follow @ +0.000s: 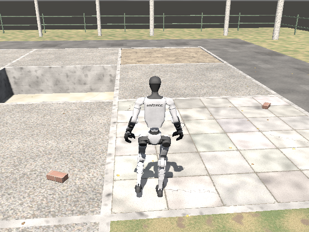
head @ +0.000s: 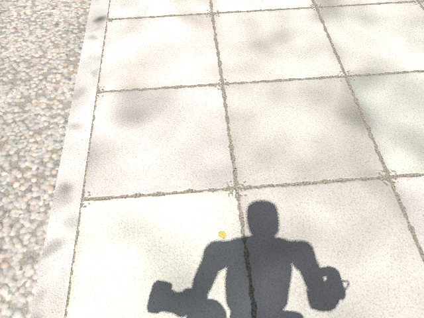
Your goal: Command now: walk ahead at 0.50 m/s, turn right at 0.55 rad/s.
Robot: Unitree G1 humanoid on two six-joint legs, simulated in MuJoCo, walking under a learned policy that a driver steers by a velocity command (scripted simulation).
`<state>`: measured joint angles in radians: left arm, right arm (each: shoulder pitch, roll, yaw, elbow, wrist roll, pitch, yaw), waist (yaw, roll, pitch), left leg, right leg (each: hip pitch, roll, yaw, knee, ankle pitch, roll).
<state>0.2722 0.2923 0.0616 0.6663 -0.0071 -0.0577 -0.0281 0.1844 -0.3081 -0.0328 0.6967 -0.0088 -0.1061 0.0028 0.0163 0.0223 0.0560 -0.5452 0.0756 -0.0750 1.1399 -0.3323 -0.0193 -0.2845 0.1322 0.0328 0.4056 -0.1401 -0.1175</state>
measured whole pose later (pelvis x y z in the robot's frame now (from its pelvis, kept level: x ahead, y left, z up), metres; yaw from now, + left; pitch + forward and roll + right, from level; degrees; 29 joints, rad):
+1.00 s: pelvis +0.50 -0.12 +0.00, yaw -34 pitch +1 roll +0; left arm 0.27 0.28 0.06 0.65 0.00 -0.05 -0.03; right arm 0.18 -0.32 -0.05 0.74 0.00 -0.10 0.01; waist 0.01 0.03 0.06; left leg -0.56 0.11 -0.04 1.12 -0.30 -0.02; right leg -0.27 0.10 0.02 0.42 -0.16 -0.10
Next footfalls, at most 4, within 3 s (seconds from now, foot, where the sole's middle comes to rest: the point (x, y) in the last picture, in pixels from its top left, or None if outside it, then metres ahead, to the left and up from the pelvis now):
0.28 left None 0.35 0.14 -0.78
0.80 right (296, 294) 0.52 -0.21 -0.78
1.36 left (282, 190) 0.91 -0.20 -0.78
1.80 right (344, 170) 1.00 -0.44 -0.78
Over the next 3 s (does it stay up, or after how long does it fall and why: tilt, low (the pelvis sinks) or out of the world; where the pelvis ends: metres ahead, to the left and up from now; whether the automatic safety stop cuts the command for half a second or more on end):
stays up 0.92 -0.30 0.00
